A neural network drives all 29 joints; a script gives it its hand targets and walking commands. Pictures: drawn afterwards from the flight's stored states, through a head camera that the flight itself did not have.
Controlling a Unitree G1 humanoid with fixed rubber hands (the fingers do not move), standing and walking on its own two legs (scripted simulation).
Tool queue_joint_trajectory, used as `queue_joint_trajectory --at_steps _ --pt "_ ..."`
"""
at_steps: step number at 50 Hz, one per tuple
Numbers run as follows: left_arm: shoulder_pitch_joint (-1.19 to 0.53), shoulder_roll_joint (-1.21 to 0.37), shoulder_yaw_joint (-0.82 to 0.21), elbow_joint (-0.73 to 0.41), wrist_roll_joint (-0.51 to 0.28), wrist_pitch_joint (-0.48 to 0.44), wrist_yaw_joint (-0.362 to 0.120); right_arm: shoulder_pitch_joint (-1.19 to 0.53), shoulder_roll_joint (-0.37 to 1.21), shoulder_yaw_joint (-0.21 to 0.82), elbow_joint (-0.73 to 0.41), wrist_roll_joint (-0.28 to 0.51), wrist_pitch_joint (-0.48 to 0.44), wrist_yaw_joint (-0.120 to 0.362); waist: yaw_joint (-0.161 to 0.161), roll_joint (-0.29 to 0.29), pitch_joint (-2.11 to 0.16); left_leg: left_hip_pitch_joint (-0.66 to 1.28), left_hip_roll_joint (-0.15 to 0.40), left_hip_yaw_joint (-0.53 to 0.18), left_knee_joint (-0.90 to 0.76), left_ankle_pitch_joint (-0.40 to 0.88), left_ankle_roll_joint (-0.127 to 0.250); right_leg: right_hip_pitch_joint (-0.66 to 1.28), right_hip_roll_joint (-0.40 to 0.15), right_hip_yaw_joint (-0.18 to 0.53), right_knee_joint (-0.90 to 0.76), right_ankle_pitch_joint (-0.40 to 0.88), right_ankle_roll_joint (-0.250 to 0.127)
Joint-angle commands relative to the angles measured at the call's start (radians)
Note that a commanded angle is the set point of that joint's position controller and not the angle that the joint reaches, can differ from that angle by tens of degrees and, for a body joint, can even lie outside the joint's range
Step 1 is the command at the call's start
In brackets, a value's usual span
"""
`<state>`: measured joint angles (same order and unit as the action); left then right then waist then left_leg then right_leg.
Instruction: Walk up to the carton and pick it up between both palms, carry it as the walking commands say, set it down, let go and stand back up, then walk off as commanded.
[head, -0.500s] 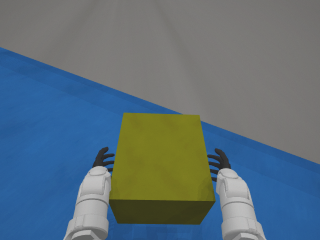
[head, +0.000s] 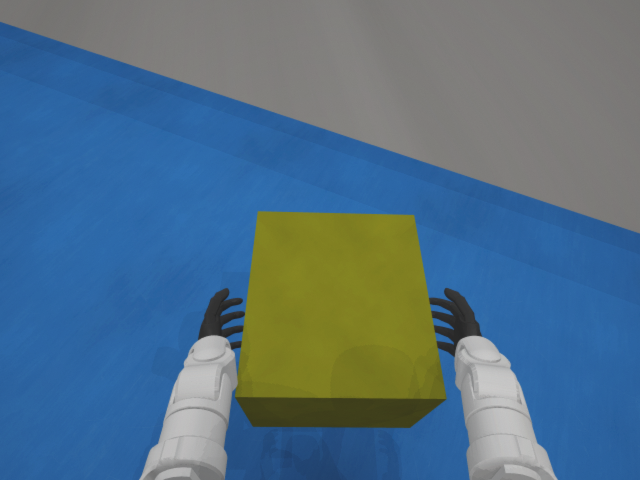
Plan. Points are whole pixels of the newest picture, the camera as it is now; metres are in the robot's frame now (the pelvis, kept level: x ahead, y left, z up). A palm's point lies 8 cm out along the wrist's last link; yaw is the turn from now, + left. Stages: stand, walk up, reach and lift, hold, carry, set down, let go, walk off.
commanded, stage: set down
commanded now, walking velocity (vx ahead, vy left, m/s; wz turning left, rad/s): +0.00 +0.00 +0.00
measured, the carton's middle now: (334, 320) +0.37 -0.03 -0.12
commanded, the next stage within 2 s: none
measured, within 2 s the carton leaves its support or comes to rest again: neither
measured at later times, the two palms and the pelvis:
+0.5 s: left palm (224, 352) +0.31 +0.14 -0.11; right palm (442, 349) +0.32 -0.20 -0.11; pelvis -0.04 -0.05 -0.06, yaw +2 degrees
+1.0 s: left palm (228, 361) +0.33 +0.15 -0.21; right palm (418, 354) +0.34 -0.19 -0.19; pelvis -0.06 -0.01 -0.14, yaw +1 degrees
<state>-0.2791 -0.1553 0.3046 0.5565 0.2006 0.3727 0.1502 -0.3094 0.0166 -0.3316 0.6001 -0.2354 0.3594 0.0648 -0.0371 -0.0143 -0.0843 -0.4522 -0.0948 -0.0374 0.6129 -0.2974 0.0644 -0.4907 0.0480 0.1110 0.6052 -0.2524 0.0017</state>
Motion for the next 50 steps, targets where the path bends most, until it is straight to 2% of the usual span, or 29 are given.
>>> queue_joint_trajectory --at_steps 1,7,8,9,11,12,13,14,15,16,18,19,21,23,26,27,29,32,35,36,37,38,43,44,45,46,47,48,50 --pt "-0.556 -0.922 -0.599 -0.099 -0.165 -0.138 -0.316 -0.553 0.893 0.547 -0.103 0.172 -0.129 0.231 0.012 0.08 -0.591 0.211 0.07 -0.167 0.071 0.633 -0.073 -0.04 0.015 0.027 0.091 0.355 -0.057" --pt "-0.676 -0.849 -0.582 -0.085 -0.174 -0.171 -0.348 -0.559 0.945 0.552 -0.051 0.157 -0.137 0.191 -0.021 0.001 -0.619 -0.036 0.034 -0.136 0.103 0.398 -0.041 0.04 0.024 0.033 0.162 0.408 -0.041" --pt "-0.687 -0.829 -0.539 -0.043 -0.144 -0.174 -0.352 -0.607 0.935 0.543 -0.04 0.15 -0.141 0.187 0.014 0.029 -0.606 -0.101 0.024 -0.111 0.128 0.339 -0.042 0.011 0.01 0.041 0.172 0.365 -0.04" --pt "-0.732 -0.819 -0.579 -0.099 -0.176 -0.186 -0.364 -0.576 0.971 0.561 -0.06 0.156 -0.146 0.175 -0.035 -0.017 -0.666 -0.131 0.018 -0.111 0.139 0.339 -0.036 0.095 0.019 0.046 0.18 0.445 -0.034" --pt "-0.718 -0.793 -0.521 -0.033 -0.155 -0.189 -0.38 -0.612 0.997 0.56 -0.039 0.162 -0.136 0.152 0.008 -0.051 -0.634 -0.257 0.013 -0.098 0.153 0.249 -0.021 0.127 0.002 0.065 0.184 0.416 -0.022" --pt "-0.764 -0.792 -0.549 -0.068 -0.179 -0.196 -0.393 -0.625 1.032 0.58 -0.087 0.176 -0.143 0.143 -0.023 -0.075 -0.724 -0.254 0.003 -0.092 0.171 0.262 -0.014 0.178 0.006 0.064 0.199 0.462 -0.013" --pt "-0.759 -0.771 -0.518 -0.032 -0.164 -0.198 -0.402 -0.663 1.014 0.595 -0.086 0.192 -0.142 0.138 0.024 -0.057 -0.72 -0.317 0.003 -0.082 0.179 0.238 -0.013 0.158 0.0 0.066 0.207 0.448 -0.006" --pt "-0.761 -0.75 -0.498 -0.011 -0.151 -0.202 -0.407 -0.683 1.033 0.596 -0.091 0.2 -0.146 0.129 0.025 -0.069 -0.708 -0.38 0.001 -0.073 0.209 0.199 -0.008 0.153 -0.014 0.092 0.22 0.44 -0.004" --pt "-0.778 -0.728 -0.487 -0.009 -0.138 -0.201 -0.415 -0.695 1.04 0.603 -0.079 0.207 -0.145 0.123 0.058 -0.043 -0.747 -0.409 -0.003 -0.071 0.22 0.178 -0.007 0.188 -0.027 0.111 0.224 0.409 0.003" --pt "-0.792 -0.711 -0.465 0.013 -0.131 -0.199 -0.426 -0.68 1.025 0.571 -0.063 0.184 -0.141 0.114 0.026 -0.08 -0.72 -0.452 -0.001 -0.072 0.232 0.146 -0.006 0.158 -0.026 0.121 0.224 0.4 0.007" --pt "-0.825 -0.696 -0.43 0.032 -0.117 -0.203 -0.443 -0.709 1.062 0.579 -0.044 0.198 -0.135 0.101 0.076 -0.07 -0.718 -0.497 -0.005 -0.058 0.259 0.086 -0.003 0.13 -0.039 0.146 0.225 0.279 0.012" --pt "-0.889 -0.683 -0.432 0.021 -0.137 -0.197 -0.451 -0.735 1.048 0.571 -0.058 0.192 -0.133 0.095 0.041 -0.096 -0.724 -0.497 0.0 -0.064 0.272 0.067 -0.003 0.108 -0.029 0.145 0.225 0.224 0.014" --pt "-0.893 -0.674 -0.384 0.078 -0.105 -0.186 -0.464 -0.824 1.019 0.57 -0.067 0.204 -0.137 0.088 0.089 -0.043 -0.689 -0.546 -0.004 -0.052 0.318 0.025 0.0 0.022 -0.038 0.165 0.245 0.113 0.008" --pt "-0.928 -0.674 -0.344 0.11 -0.096 -0.177 -0.477 -0.868 1.009 0.534 -0.046 0.189 -0.126 0.085 0.071 -0.055 -0.674 -0.606 -0.01 -0.044 0.347 -0.026 0.004 -0.033 -0.023 0.139 0.265 0.007 0.007" --pt "-0.94 -0.722 -0.386 0.071 -0.122 -0.17 -0.469 -0.943 1.002 0.578 -0.103 0.226 -0.13 0.085 0.105 0.004 -0.818 -0.572 -0.015 -0.037 0.384 0.042 -0.014 -0.023 -0.013 0.128 0.326 0.054 0.002" --pt "-0.938 -0.75 -0.399 0.065 -0.141 -0.162 -0.465 -0.925 0.974 0.564 -0.105 0.211 -0.126 0.084 0.041 -0.013 -0.836 -0.545 -0.024 -0.042 0.389 0.055 -0.014 -0.108 0.008 0.077 0.36 0.078 0.004" --pt "-1.0 -0.744 -0.455 -0.003 -0.169 -0.155 -0.455 -0.955 0.982 0.596 -0.104 0.238 -0.125 0.095 0.053 0.018 -0.939 -0.51 -0.025 -0.042 0.408 0.098 -0.025 -0.101 0.027 0.061 0.399 0.112 -0.008" --pt "-0.994 -0.756 -0.409 0.078 -0.144 -0.134 -0.459 -0.973 0.957 0.543 -0.072 0.203 -0.118 0.1 0.039 0.006 -0.903 -0.619 -0.034 -0.024 0.443 0.051 -0.032 -0.15 0.041 0.036 0.44 0.126 -0.004" --pt "-1.02 -0.737 -0.42 0.094 -0.146 -0.136 -0.465 -0.955 0.985 0.515 -0.046 0.184 -0.108 0.101 -0.004 -0.024 -0.905 -0.687 -0.041 -0.03 0.471 0.042 -0.031 -0.17 0.048 0.006 0.48 0.141 0.0" --pt "-0.989 -0.754 -0.401 0.109 -0.138 -0.14 -0.455 -0.944 0.997 0.521 -0.031 0.193 -0.111 0.107 0.029 -0.018 -0.891 -0.682 -0.039 -0.028 0.476 0.052 -0.03 -0.224 0.051 -0.009 0.493 0.132 -0.004" --pt "-1.027 -0.76 -0.438 0.078 -0.164 -0.147 -0.442 -0.929 0.974 0.502 -0.026 0.183 -0.116 0.114 -0.009 -0.028 -0.897 -0.653 -0.029 -0.046 0.479 0.08 -0.038 -0.284 0.056 -0.023 0.507 0.152 -0.01" --pt "-1.014 -0.771 -0.432 0.1 -0.155 -0.142 -0.431 -0.932 0.958 0.49 -0.009 0.182 -0.121 0.119 -0.007 0.026 -0.896 -0.646 -0.035 -0.038 0.49 0.087 -0.047 -0.328 0.057 -0.028 0.516 0.136 -0.021" --pt "-1.042 -0.806 -0.491 0.045 -0.191 -0.169 -0.355 -0.963 0.906 0.485 0.019 0.221 -0.14 0.155 -0.008 0.072 -0.97 -0.529 -0.026 -0.067 0.551 0.211 -0.081 -0.524 0.073 -0.06 0.596 0.166 -0.026" --pt "-1.018 -0.803 -0.472 0.073 -0.183 -0.17 -0.337 -0.999 0.879 0.486 -0.002 0.224 -0.149 0.157 0.025 0.06 -0.948 -0.519 -0.02 -0.082 0.557 0.194 -0.083 -0.56 0.071 -0.064 0.619 0.129 -0.027" --pt "-1.034 -0.834 -0.514 0.024 -0.21 -0.176 -0.329 -0.992 0.897 0.498 -0.015 0.235 -0.149 0.159 -0.021 0.045 -1.013 -0.474 -0.019 -0.11 0.545 0.212 -0.08 -0.527 0.077 -0.074 0.628 0.157 -0.023" --pt "-1.015 -0.82 -0.493 0.047 -0.194 -0.176 -0.317 -1.026 0.871 0.509 -0.036 0.255 -0.156 0.165 0.023 0.066 -0.99 -0.481 -0.02 -0.092 0.565 0.222 -0.085 -0.583 0.076 -0.07 0.638 0.145 -0.025" --pt "-1.05 -0.814 -0.488 0.036 -0.2 -0.18 -0.304 -1.007 0.863 0.478 -0.002 0.238 -0.156 0.164 -0.011 0.061 -0.975 -0.51 -0.024 -0.087 0.584 0.172 -0.087 -0.606 0.075 -0.075 0.648 0.107 -0.026" --pt "-1.083 -0.818 -0.536 -0.021 -0.223 -0.191 -0.296 -1.032 0.878 0.518 -0.03 0.265 -0.167 0.165 0.018 0.06 -1.04 -0.474 -0.028 -0.087 0.585 0.211 -0.091 -0.601 0.087 -0.079 0.671 0.136 -0.025" --pt "-1.138 -0.79 -0.51 -0.013 -0.22 -0.188 -0.281 -1.045 0.835 0.462 0.009 0.24 -0.165 0.162 -0.02 0.076 -0.997 -0.494 -0.021 -0.11 0.6 0.157 -0.096 -0.684 0.084 -0.09 0.697 0.082 -0.023"
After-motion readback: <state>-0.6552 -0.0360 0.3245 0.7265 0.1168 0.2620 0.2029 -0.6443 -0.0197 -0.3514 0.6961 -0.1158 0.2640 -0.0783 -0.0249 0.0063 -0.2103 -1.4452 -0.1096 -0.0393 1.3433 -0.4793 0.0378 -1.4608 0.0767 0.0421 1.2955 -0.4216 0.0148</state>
